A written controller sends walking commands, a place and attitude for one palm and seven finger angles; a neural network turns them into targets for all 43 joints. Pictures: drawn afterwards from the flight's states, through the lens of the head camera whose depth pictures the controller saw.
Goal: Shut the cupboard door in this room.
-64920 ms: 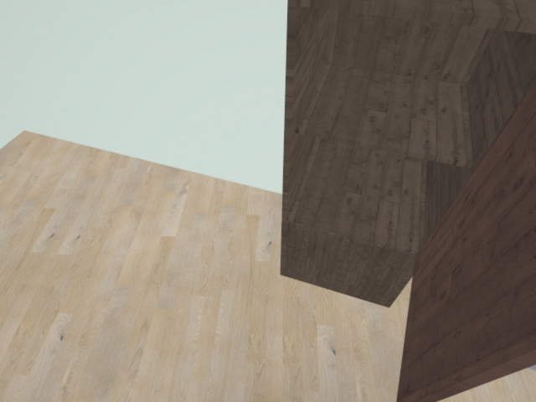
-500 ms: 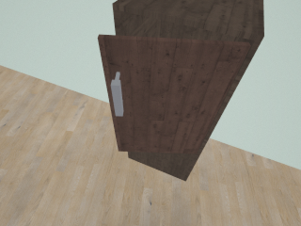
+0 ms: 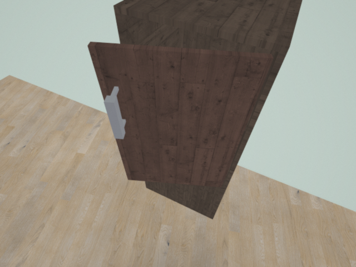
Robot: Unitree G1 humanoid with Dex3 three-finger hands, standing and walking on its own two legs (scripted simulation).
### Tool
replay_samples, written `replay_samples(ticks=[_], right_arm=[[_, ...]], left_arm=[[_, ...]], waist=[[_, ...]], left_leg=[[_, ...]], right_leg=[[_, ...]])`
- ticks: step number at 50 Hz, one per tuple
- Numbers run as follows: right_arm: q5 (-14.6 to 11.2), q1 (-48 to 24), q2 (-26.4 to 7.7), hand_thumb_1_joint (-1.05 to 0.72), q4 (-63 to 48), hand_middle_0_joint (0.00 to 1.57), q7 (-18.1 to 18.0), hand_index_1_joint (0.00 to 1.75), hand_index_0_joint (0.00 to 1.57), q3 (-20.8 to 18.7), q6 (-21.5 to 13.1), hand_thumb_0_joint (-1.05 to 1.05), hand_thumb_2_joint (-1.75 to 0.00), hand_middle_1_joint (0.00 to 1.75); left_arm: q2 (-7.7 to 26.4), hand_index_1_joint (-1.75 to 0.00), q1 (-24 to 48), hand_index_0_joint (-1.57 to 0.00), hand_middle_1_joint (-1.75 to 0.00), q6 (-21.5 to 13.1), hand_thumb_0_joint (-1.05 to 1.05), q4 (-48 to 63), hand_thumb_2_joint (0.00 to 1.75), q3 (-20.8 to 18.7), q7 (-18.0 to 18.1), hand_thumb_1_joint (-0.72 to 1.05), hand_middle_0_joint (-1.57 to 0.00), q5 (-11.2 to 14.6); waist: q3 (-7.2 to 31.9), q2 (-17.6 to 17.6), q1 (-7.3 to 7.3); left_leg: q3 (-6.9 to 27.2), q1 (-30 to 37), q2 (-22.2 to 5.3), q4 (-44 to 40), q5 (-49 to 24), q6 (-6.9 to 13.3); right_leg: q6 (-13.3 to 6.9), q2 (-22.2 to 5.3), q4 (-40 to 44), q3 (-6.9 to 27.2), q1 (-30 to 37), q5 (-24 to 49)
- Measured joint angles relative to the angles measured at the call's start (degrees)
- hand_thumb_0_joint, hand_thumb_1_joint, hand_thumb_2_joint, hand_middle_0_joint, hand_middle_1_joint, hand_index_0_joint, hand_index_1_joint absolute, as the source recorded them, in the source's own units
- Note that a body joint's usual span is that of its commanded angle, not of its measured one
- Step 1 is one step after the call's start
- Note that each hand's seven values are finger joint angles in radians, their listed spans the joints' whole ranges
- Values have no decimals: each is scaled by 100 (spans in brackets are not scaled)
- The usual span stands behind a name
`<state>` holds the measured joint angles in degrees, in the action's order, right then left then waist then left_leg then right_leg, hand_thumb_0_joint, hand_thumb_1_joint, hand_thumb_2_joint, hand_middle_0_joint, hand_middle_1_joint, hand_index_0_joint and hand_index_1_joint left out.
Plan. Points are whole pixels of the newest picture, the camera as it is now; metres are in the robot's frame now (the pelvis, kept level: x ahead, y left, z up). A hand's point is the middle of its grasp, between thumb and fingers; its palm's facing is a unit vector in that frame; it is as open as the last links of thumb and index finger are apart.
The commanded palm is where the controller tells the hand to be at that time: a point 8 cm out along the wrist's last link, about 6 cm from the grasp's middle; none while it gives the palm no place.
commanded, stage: come to a stop and stand still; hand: left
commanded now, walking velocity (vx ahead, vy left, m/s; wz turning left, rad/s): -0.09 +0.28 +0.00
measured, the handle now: (117, 113) +0.46 +0.19 +0.07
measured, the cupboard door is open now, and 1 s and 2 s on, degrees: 21 21 21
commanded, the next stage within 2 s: look again from close up in 1.82 s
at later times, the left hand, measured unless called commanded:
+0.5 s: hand out of the picture +0.00 +0.28 -0.18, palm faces +0.07 -0.96 -0.28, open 7.4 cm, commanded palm none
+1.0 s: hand out of the picture -0.06 +0.30 -0.18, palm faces +0.00 -0.98 -0.22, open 7.4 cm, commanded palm none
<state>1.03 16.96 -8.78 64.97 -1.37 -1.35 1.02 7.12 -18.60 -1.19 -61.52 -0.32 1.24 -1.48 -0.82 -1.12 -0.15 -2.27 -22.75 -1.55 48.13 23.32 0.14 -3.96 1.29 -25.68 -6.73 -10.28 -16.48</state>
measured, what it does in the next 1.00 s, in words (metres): steps to the left: left foot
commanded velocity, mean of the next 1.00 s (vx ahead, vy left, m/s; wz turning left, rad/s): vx -0.02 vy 0.03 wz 0.00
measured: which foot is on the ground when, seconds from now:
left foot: up 0.00-0.32, down 0.34-1.00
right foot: down 0.00-1.00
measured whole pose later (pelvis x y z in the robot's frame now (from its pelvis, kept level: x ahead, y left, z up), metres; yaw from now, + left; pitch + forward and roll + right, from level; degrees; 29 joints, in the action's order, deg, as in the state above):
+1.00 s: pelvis -0.07 +0.11 +0.00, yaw -1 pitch -4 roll -1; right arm 0.7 18.7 -11.9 59.8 -0.7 -2.2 1.4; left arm 11.8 -20.3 2.2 -56.3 -1.0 1.9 -1.6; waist -0.9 -0.7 0.9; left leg -5.1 -13.4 5.5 22.7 6.8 6.4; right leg -0.5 -2.2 -27.1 1.0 -12.8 -14.3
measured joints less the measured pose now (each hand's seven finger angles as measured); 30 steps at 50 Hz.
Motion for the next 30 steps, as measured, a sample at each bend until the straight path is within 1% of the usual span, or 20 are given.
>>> replay_samples(ticks=[4, 7, 11, 14, 16, 17, 18, 19, 20, 22, 25, 30], right_arm=[[-58, -297, 19, -91, -181, 20, -13, 30, 19, 16, 2, 1, -90, 30], [-63, -552, -19, -92, -324, 20, -40, 30, 19, -16, 66, 1, -90, 30], [-69, -871, -37, -92, -542, 20, -11, 30, 19, -40, 97, 1, -90, 30], [-79, -1060, -3, -92, -698, 20, 12, 30, 19, -35, 61, 1, -90, 30], [-34, -1112, -70, -92, -965, 20, 72, 30, 19, -2, 39, 1, -90, 30], [-13, -1106, -111, -92, -1092, 20, 77, 30, 19, -24, 1, 1, -90, 30], [-1, -1108, -118, -91, -1169, 20, 60, 30, 19, -47, -27, 1, -90, 30], [4, -1092, -115, -91, -1226, 20, 51, 30, 19, -50, -36, 1, -90, 30], [12, -1062, -106, -91, -1275, 20, 51, 30, 19, -36, -41, 1, -90, 30], [9, -983, -67, -91, -1352, 20, 53, 30, 19, -6, -71, 1, -90, 30], [7, -841, 2, -91, -1424, 20, 50, 30, 20, 50, -110, 0, -90, 30], [35, -569, 48, -91, -1410, 20, 45, 30, 20, 99, -108, 0, -90, 30]], left_arm=[[-162, -30, -74, -20, -30, -43, 0, -21, 89, 55, 14, 91, -20, -1], [-200, -30, -100, -21, -30, -6, 0, 5, 89, 22, 43, 90, -20, -15], [-84, -30, -116, -21, -30, 55, 0, 73, 89, -73, 89, 90, -20, -49], [82, -30, -134, -21, -30, 106, 0, 101, 89, -130, 103, 90, -20, -63], [164, -30, -211, -21, -30, 112, 0, 212, 89, -42, 116, 90, -20, -51], [178, -30, -251, -21, -30, 120, 0, 258, 89, -32, 126, 90, -20, -38], [213, -30, -234, -21, -30, 144, 0, 276, 89, -38, 136, 90, -20, -25], [251, -30, -219, -21, -30, 170, 0, 315, 89, -61, 149, 90, -20, -22], [289, -30, -227, -21, -30, 182, 0, 383, 89, -85, 165, 90, -20, -27], [375, -30, -227, -21, -30, 199, 0, 524, 89, -117, 195, 90, -20, -43], [506, -30, -126, -20, -30, 262, 0, 724, 89, -144, 217, 91, -20, -41], [638, -30, 166, -20, -30, 340, 0, 970, 89, -154, 164, 91, -19, -21]], waist=[[-112, 2, -106], [-196, -2, -194], [-290, -73, -300], [-311, -151, -335], [-339, -32, -279], [-300, 71, -244], [-288, 103, -209], [-258, 113, -210], [-204, 123, -230], [-87, 142, -230], [16, 135, -214], [39, 44, -117]], left_leg=[[-62, 12, 74, -107, 3, -137], [-76, -16, 160, -35, 69, -199], [-62, -27, 222, -63, 91, -212], [-62, 193, 212, -670, -165, -174], [98, 443, 206, -1155, -659, -95], [129, 537, 197, -1302, -709, 1], [120, 543, 256, -1262, -560, 129], [85, 545, 318, -1196, -470, 227], [32, 557, 354, -1159, -424, 300], [-50, 589, 399, -1127, -406, 397], [-156, 640, 458, -1131, -431, 516], [-309, 690, 648, -1388, -672, 674]], right_leg=[[-22, 18, 23, 16, 15, 5], [-9, -28, -88, 19, -29, -54], [43, -142, -258, 7, -108, -127], [123, -238, -439, 11, -192, -204], [217, -239, -641, -16, -251, -298], [268, -233, -802, -21, -326, -376], [322, -295, -931, -12, -357, -448], [396, -361, -983, 21, -350, -481], [469, -402, -994, 71, -340, -477], [524, -450, -996, 149, -315, -451], [509, -499, -1039, 265, -312, -448], [386, -474, -1304, 640, -495, -765]])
